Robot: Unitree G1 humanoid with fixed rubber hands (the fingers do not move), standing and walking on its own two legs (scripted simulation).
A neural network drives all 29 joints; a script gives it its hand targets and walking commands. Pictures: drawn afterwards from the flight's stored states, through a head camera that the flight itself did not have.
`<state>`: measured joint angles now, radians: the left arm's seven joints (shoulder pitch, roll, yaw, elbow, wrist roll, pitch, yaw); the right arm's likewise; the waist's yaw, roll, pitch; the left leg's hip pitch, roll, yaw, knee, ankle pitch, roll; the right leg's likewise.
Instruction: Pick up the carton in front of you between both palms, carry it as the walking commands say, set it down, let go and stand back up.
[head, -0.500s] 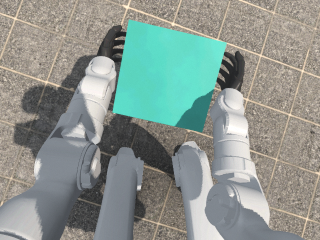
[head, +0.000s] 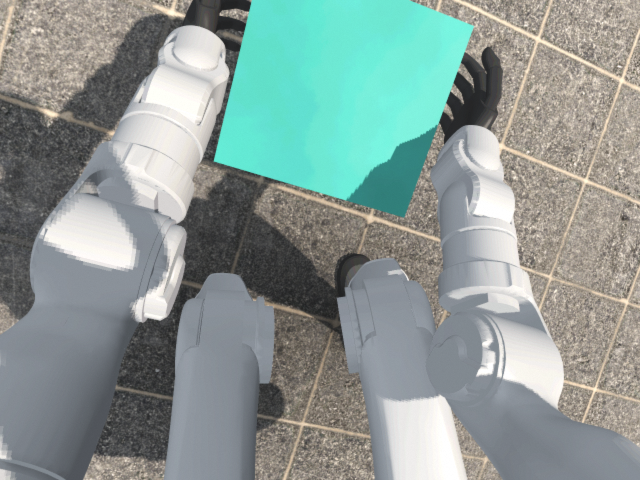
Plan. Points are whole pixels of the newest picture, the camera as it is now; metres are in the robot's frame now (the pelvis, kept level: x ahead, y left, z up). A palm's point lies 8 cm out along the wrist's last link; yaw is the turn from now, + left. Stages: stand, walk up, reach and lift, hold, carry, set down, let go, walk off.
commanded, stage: set down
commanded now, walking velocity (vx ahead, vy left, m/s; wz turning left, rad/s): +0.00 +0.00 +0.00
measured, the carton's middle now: (328, 103) +0.51 -0.05 -0.26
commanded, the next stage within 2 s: none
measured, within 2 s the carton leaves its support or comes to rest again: rests again in 0.70 s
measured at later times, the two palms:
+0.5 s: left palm (203, 37) +0.55 +0.10 -0.17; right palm (471, 118) +0.48 -0.19 -0.15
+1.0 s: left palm (202, 39) +0.56 +0.10 -0.20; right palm (464, 117) +0.49 -0.20 -0.18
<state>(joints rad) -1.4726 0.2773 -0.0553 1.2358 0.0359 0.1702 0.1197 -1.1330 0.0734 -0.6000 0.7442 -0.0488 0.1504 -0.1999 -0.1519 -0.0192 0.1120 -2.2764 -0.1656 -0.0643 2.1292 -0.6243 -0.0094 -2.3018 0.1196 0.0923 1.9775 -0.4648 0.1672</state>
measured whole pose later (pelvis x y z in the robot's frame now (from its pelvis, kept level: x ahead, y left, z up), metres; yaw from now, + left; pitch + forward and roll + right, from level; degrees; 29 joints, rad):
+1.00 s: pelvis +0.01 -0.01 -0.02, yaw -1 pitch +44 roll -7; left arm -1.45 0.29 0.08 1.21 0.17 0.10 -0.01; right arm -1.21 -0.03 -0.66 0.96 -0.12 0.08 -0.05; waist -0.15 -0.05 0.16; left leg -2.30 -0.09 -0.06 2.22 -0.68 0.02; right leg -2.32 0.09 0.04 2.07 -0.52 0.14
